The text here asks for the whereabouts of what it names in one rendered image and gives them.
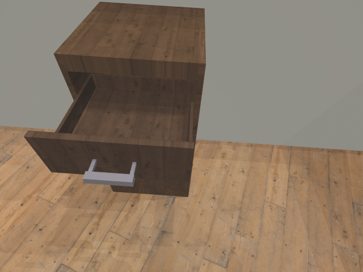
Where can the handle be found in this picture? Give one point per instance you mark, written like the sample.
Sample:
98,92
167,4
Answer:
104,178

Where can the cabinet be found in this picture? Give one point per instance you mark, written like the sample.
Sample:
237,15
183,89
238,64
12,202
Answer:
140,41

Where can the drawer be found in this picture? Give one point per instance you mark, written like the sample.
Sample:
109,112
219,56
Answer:
118,120

